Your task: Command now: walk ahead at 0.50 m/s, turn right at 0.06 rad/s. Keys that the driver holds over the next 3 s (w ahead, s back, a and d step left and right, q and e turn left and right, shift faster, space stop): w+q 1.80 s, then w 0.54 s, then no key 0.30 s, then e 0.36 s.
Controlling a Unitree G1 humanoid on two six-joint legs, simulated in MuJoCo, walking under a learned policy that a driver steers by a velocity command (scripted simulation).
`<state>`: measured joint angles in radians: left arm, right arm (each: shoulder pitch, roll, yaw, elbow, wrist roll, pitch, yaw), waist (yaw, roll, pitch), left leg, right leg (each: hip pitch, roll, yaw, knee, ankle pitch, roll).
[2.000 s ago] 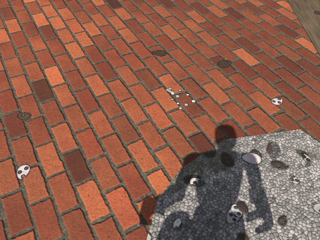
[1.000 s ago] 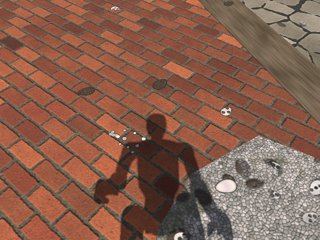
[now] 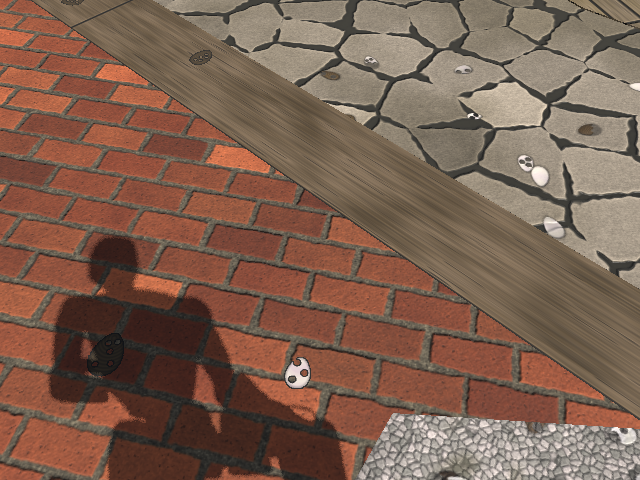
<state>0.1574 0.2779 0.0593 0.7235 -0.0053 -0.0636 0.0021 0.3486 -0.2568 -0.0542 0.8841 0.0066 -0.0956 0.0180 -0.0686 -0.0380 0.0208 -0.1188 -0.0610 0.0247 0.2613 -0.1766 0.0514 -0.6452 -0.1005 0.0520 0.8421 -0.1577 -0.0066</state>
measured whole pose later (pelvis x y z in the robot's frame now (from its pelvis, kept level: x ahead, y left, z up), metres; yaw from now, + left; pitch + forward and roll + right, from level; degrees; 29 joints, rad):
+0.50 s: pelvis +0.27 -0.05 +0.00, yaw +13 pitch +1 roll -2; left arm 0.31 0.27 0.08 0.85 0.01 -0.10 0.00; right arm 0.19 -0.31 -0.08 0.77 0.02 -0.03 0.01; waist 0.05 0.05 0.01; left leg -0.71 0.11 -0.06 0.94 -0.08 -0.01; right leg -0.06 0.02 -0.17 0.26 -0.21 -0.03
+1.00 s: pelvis +0.51 +0.09 +0.00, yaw +30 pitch +2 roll +0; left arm 0.07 0.30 0.06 0.72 0.01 -0.10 0.00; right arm 0.32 -0.28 -0.07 0.71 0.01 -0.04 0.00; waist -0.05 -0.02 0.04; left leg -0.19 -0.11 -0.09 0.36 -0.19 0.09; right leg -0.66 -0.10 0.08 0.82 -0.13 0.06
